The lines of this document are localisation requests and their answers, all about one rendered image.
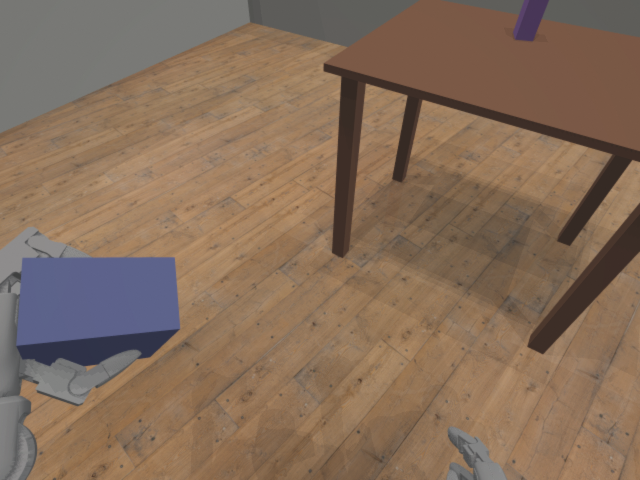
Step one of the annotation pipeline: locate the left robot hand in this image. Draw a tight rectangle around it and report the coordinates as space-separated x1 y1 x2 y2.
0 227 142 406

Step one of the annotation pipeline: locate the robot left forearm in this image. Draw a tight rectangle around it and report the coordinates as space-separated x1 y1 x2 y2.
0 396 37 480

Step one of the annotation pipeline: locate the right robot hand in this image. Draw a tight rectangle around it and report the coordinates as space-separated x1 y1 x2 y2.
446 426 507 480

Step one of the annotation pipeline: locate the sponge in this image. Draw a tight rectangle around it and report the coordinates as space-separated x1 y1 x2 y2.
16 257 180 366

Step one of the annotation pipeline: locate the table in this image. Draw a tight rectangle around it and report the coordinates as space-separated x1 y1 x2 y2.
323 0 640 354

